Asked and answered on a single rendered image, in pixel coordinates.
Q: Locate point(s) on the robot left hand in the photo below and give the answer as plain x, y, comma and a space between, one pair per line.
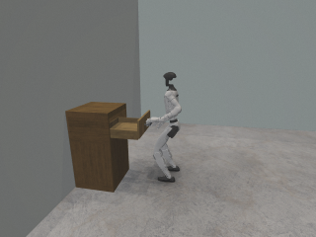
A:
153, 119

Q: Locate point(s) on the drawer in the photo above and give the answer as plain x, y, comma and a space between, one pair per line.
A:
129, 128

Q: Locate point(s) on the robot right hand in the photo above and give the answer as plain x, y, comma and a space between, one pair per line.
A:
160, 124

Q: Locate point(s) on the robot left upper arm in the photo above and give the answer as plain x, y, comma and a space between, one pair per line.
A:
170, 96

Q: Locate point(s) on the robot left foot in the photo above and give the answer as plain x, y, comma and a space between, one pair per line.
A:
165, 179

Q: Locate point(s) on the left robot shin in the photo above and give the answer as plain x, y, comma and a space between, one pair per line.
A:
161, 162

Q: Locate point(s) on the left robot forearm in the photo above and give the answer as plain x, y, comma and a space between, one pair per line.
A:
170, 115

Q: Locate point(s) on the cabinet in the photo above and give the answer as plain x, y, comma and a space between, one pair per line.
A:
99, 161

